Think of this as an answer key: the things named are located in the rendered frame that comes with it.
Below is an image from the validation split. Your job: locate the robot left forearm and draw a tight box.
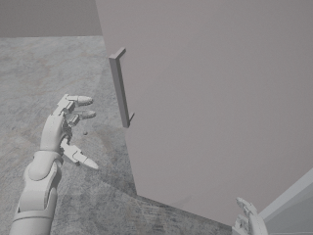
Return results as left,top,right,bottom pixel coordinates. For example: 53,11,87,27
9,150,64,235

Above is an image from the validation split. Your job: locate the left robot hand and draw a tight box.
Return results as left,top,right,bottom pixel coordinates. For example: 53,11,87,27
39,94,100,171

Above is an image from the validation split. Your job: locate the right robot hand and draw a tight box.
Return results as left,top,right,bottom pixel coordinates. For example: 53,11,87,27
232,197,270,235

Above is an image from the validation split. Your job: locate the fridge door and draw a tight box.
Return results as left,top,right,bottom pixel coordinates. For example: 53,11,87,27
95,0,313,227

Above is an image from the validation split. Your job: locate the handle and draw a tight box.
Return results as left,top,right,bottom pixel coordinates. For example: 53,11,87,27
109,47,135,128

